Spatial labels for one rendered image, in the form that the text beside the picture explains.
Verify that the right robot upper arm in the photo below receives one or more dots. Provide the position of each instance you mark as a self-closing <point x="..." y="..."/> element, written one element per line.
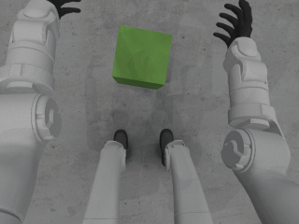
<point x="260" y="160"/>

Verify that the robot right forearm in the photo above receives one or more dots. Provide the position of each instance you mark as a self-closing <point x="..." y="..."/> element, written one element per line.
<point x="248" y="88"/>

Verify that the robot right hand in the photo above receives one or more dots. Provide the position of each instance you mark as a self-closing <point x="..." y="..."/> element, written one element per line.
<point x="242" y="24"/>

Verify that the robot left hand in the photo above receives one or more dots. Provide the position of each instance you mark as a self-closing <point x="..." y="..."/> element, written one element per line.
<point x="64" y="10"/>

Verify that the left robot upper arm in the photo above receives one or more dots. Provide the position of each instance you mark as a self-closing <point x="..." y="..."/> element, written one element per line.
<point x="28" y="121"/>

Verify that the carton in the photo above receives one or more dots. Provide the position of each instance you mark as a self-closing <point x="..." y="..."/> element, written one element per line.
<point x="141" y="57"/>

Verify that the right robot foot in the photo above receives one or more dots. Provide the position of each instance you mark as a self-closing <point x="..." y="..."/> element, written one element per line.
<point x="166" y="137"/>

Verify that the left robot thigh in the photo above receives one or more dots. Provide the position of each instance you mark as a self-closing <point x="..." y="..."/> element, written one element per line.
<point x="103" y="206"/>

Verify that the robot left forearm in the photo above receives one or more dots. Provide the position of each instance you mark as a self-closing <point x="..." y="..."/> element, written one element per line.
<point x="31" y="50"/>

